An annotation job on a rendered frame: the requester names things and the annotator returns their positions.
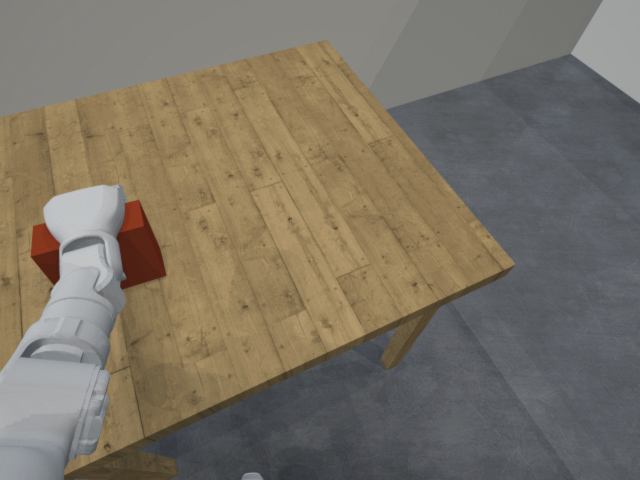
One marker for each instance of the table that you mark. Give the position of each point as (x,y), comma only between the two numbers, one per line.
(295,218)

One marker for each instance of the robot left forearm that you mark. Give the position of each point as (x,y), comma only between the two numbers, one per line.
(77,321)

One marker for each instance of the left robot hand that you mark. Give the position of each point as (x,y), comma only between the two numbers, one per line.
(100,208)

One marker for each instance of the left robot upper arm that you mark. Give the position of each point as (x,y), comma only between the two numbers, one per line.
(50,412)

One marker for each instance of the sponge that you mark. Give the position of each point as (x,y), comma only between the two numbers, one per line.
(140,253)

